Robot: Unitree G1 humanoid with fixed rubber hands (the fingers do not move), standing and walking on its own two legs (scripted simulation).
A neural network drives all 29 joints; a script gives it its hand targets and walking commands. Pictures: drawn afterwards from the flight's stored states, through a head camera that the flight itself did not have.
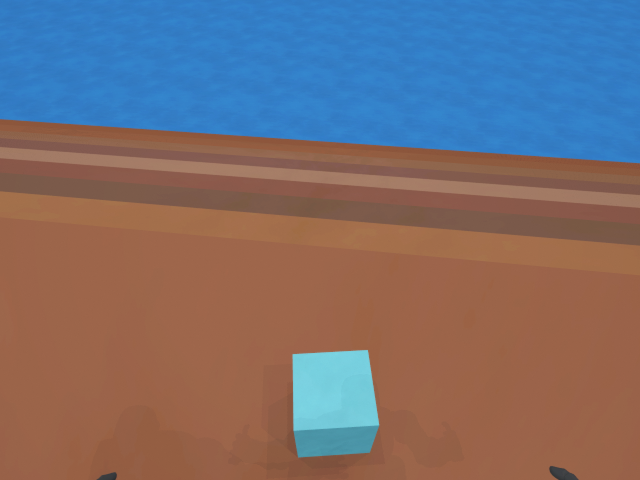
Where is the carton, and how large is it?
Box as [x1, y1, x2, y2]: [293, 350, 378, 456]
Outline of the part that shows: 367,350 293,354 293,428 298,456 369,452 378,427 378,420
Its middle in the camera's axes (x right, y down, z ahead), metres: +0.03 +0.46 +1.11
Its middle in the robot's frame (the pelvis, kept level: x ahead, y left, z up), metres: +0.45 -0.02 -0.66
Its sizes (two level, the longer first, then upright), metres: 0.210 0.200 0.250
